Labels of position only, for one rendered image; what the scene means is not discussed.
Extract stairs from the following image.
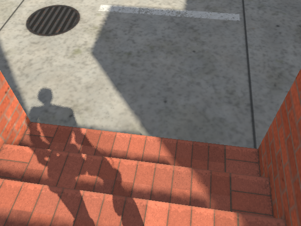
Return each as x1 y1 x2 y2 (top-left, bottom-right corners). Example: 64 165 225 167
0 121 287 226

